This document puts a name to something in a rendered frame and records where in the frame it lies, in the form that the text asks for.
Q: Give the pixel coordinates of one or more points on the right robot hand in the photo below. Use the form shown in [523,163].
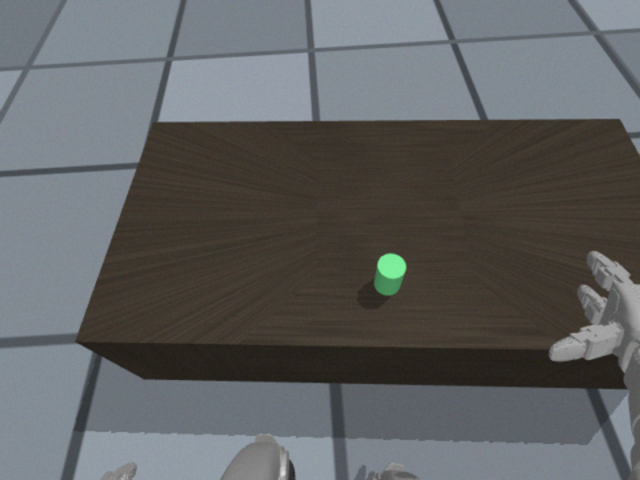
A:
[613,319]

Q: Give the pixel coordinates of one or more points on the right robot arm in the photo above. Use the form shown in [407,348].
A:
[629,362]

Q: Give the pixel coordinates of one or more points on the left robot hand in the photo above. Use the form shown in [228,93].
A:
[126,472]

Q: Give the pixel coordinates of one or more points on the can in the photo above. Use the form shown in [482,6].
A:
[389,274]

